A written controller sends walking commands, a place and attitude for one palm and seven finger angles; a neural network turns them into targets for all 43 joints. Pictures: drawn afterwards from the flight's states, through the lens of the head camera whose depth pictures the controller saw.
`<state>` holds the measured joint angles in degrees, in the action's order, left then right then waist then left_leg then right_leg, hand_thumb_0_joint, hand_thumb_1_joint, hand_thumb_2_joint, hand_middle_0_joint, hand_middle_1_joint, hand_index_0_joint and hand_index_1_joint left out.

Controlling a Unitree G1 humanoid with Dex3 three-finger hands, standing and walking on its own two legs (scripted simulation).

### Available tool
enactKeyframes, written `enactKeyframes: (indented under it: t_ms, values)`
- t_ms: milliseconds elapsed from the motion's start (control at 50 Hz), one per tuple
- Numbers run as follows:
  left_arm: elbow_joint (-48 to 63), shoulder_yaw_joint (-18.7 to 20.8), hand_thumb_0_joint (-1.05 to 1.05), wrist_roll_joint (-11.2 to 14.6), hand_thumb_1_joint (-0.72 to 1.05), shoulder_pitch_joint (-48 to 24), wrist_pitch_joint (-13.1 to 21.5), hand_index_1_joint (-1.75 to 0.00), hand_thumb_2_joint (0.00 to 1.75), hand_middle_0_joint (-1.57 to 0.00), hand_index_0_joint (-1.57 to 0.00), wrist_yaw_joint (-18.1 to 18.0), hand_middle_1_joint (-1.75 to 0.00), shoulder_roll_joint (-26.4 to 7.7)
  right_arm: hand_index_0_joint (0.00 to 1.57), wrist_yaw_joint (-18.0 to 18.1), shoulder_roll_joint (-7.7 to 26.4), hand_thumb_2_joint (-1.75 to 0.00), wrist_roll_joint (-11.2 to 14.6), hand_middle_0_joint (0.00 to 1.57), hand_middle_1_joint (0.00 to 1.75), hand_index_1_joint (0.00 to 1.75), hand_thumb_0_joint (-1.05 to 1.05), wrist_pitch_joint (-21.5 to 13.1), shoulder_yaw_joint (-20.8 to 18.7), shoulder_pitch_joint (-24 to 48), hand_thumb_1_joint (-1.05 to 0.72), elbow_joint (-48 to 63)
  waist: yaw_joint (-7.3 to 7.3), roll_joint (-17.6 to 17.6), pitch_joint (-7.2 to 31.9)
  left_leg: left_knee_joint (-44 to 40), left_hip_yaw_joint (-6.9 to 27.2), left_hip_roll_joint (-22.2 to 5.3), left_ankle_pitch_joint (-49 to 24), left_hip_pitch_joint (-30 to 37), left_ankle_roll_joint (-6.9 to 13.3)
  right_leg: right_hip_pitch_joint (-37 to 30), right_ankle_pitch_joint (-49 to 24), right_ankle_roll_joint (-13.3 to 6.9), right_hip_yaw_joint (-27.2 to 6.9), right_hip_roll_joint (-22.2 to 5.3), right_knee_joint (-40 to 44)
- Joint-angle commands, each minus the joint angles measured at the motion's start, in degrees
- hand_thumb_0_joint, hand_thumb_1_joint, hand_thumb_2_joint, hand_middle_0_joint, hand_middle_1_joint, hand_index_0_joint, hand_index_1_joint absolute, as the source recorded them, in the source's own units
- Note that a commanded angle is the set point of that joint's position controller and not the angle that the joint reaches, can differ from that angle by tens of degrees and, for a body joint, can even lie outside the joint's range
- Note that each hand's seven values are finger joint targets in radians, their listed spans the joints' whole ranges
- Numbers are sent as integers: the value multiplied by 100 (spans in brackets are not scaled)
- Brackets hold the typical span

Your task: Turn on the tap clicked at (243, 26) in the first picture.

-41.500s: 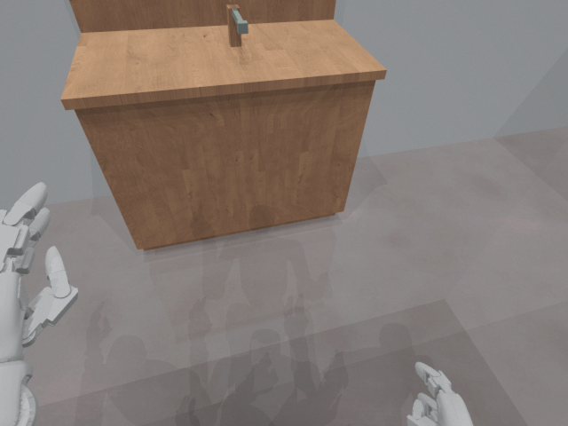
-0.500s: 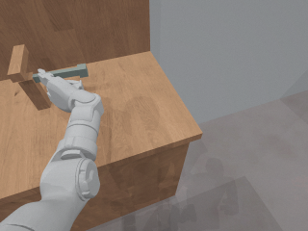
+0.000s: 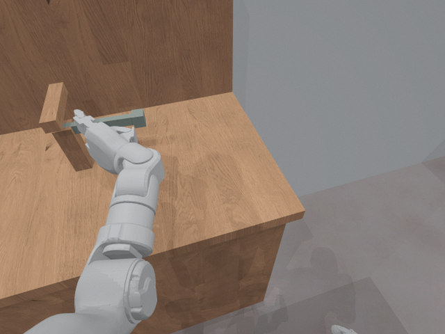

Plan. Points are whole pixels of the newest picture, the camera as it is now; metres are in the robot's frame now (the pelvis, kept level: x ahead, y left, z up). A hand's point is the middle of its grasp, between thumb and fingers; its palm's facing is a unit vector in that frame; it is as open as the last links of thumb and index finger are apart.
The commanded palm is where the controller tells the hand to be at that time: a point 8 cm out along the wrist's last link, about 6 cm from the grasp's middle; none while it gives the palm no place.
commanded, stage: lift the hand up off the lever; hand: left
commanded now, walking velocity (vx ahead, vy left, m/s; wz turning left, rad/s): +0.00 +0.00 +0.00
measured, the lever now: (138, 118) +0.52 +0.20 +0.13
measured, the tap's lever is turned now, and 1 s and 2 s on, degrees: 86 86 86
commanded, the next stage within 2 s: draw the hand back beside the body in 1.38 s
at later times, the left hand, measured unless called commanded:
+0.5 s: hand (134, 128) +0.42 +0.17 +0.18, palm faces +0.80 -0.59 -0.11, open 7.8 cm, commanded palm +0.37 +0.19 +0.18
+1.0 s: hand (132, 123) +0.42 +0.17 +0.19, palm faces +0.79 -0.61 -0.09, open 7.8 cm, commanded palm +0.37 +0.19 +0.20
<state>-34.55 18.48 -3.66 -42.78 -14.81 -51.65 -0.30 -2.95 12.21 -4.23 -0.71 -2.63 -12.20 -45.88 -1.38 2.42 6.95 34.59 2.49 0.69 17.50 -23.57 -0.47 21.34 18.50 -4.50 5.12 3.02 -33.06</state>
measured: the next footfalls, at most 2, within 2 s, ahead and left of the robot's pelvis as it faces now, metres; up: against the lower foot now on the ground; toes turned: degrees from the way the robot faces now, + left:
none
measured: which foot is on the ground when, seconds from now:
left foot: down 0.00-1.00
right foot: down 0.00-1.00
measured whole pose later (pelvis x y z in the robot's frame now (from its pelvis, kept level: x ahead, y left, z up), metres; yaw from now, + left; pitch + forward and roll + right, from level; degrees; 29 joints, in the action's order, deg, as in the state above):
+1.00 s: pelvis -0.02 -0.01 +0.01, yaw +0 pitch +4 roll +1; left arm -35.7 19.7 -1.4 -48.2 -21.6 -50.8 -2.4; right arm -0.1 12.5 -2.4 -1.7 -1.3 -8.7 -47.1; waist -0.8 2.8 5.8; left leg 29.7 2.6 0.1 13.4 -20.2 -1.4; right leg 18.7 15.1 -5.5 5.3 3.6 -29.4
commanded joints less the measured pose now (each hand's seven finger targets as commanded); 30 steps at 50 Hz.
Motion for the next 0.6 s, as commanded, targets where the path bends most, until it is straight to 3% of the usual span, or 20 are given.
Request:
enactKeyframes:
  t_ms: [0, 20, 60, 80, 120, 160, 180, 240, 260, 280, 340, 380, 400, 460, 480, 560, 580]
  values:
    - [1427, -592, 0, -172, 90, -2912, 178, -15, 90, -15, -15, 48, -15, -521, 20, 74, 660, -90, 76, 20, 30, 30, 0, -235, -178, 498, -90, 657, -83, -255, 1632, -164, -166, -36, -2230, 952, -34, -703, -2128, 296, -109, -271, 409]
    - [1367, -668, 0, -146, 90, -3031, 138, -15, 90, -15, -15, 37, -15, -419, 20, 79, 650, -90, 75, 20, 30, 30, 0, -252, -154, 517, -90, 634, -101, -376, 1551, -192, -171, -13, -2118, 899, -13, -704, -2091, 313, -111, -282, 444]
    - [1179, -546, 0, -113, 90, -2994, 60, -15, 90, -15, -15, 26, -15, -526, 20, 112, 642, -90, 98, 20, 30, 30, 0, -240, -140, 577, -90, 624, -73, -540, 1515, -247, -176, 15, -1921, 788, 1, -766, -1974, 336, -135, -303, 503]
    - [1132, -334, 0, -104, 90, -2982, 47, -15, 90, -15, -15, 28, -15, -792, 20, 151, 678, -90, 98, 20, 30, 30, 0, -211, -147, 600, -90, 591, -25, -496, 1495, -291, -159, 29, -1877, 790, 5, -792, -1898, 328, -148, -292, 542]
    - [1270, -460, 0, -104, 90, -3193, 44, -15, 90, -15, -15, -1, -15, -641, 20, 152, 608, -90, 108, 20, 30, 30, 0, -212, -110, 667, -90, 630, -17, -365, 1684, -280, -199, 48, -1886, 823, 6, -857, -1994, 339, -190, -329, 513]
    - [1082, -399, 0, -147, 90, -3323, 3, -15, 90, -15, -15, -52, -15, -706, 20, 161, 601, -90, 92, 20, 30, 30, 0, -209, -80, 685, -90, 602, -39, -450, 1636, -278, -204, 60, -1727, 704, 29, -828, -1933, 373, -219, -357, 543]
    - [978, -130, 0, -184, 90, -3274, 22, -15, 90, -15, -15, -64, -15, -1051, 20, 192, 629, -90, 89, 20, 30, 30, 0, -177, -103, 652, -90, 557, 8, -498, 1624, -315, -167, 52, -1699, 657, 26, -869, -1825, 356, -202, -330, 557]
    - [1025, -292, 0, -223, 90, -3442, 38, -15, 90, -15, -15, -111, -15, -827, 20, 179, 588, -90, 78, 20, 30, 30, 0, -204, -75, 705, -90, 618, -20, -481, 1774, -276, -214, 67, -1654, 640, 54, -896, -1932, 386, -251, -371, 534]
    - [1025, -266, 0, -226, 90, -3411, 32, -15, 90, -15, -15, -117, -15, -853, 20, 180, 587, -90, 76, 20, 30, 30, 0, -207, -76, 703, -90, 631, -19, -478, 1788, -262, -230, 61, -1654, 630, 65, -914, -2024, 410, -269, -389, 534]
    - [911, -18, 0, -236, 90, -3305, 43, -15, 90, -15, -15, -104, -15, -1172, 20, 208, 630, -90, 74, 20, 30, 30, 0, -181, -96, 652, -90, 601, 15, -583, 1786, -291, -193, 67, -1635, 580, 77, -979, -1995, 411, -255, -370, 548]
    - [1068, -195, 0, -196, 90, -3295, 14, -15, 90, -15, -15, -64, -15, -965, 20, 211, 606, -90, 108, 20, 30, 30, 0, -184, -68, 726, -90, 683, -12, -506, 1816, -293, -252, 75, -1562, 541, 97, -1081, -2169, 457, -332, -444, 581]
    - [903, -115, 0, -203, 90, -3180, -59, -15, 90, -15, -15, -15, -15, -1100, 20, 237, 651, -90, 115, 20, 30, 30, 0, -177, -86, 705, -90, 637, -1, -493, 1676, -348, -224, 78, -1455, 506, 105, -1030, -1937, 436, -320, -410, 645]
    - [949, -232, 0, -173, 90, -3314, -68, -15, 90, -15, -15, -13, -15, -955, 20, 227, 627, -90, 137, 20, 30, 30, 0, -201, -53, 709, -90, 664, -37, -527, 1592, -367, -228, 74, -1420, 511, 112, -987, -1913, 447, -329, -435, 669]
    - [992, -97, 0, -69, 90, -3221, -88, -15, 90, -15, -15, 15, -15, -1110, 20, 269, 648, -90, 169, 20, 30, 30, 0, -244, -62, 732, -90, 678, -23, -803, 1565, -398, -242, 87, -1194, 401, 145, -1099, -1840, 535, -437, -491, 798]
    - [985, 53, 0, -63, 90, -3119, -85, -15, 90, -15, -15, 48, -15, -1320, 20, 301, 688, -90, 167, 20, 30, 30, 0, -230, -75, 727, -90, 651, 31, -747, 1535, -450, -215, 98, -1179, 408, 155, -1125, -1749, 511, -429, -457, 820]
    - [1354, -172, 0, -97, 90, -3247, -72, -15, 90, -15, -15, 50, -15, -1114, 20, 283, 632, -90, 165, 20, 30, 30, 0, -301, -69, 784, -90, 678, 12, -484, 1660, -429, -281, 96, -1247, 510, 152, -1172, -1882, 511, -461, -485, 809]
    - [1276, -43, 0, -130, 90, -3210, -93, -15, 90, -15, -15, 55, -15, -1324, 20, 297, 668, -90, 162, 20, 30, 30, 0, -288, -87, 762, -90, 619, 41, -399, 1593, -451, -240, 99, -1217, 527, 148, -1105, -1682, 467, -427, -441, 823]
